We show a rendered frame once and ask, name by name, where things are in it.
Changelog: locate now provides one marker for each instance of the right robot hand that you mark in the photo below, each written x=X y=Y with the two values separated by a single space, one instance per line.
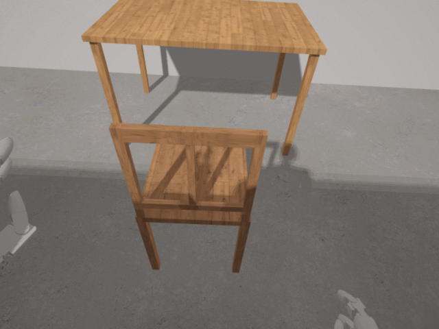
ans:
x=356 y=310

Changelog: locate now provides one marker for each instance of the left robot hand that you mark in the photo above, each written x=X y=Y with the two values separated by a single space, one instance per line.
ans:
x=13 y=237

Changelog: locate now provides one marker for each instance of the table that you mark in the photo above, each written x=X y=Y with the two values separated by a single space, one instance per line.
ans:
x=210 y=24

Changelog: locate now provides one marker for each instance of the chair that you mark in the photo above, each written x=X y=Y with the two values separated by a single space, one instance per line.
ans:
x=198 y=175

